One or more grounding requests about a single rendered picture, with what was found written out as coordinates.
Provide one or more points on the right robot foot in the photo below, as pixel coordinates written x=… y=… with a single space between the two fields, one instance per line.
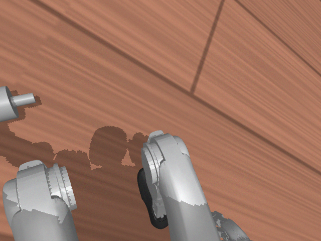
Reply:
x=159 y=223

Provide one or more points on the bottle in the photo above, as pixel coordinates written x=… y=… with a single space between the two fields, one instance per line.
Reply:
x=9 y=103

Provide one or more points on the right robot hand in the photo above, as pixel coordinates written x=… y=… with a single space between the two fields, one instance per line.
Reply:
x=228 y=229

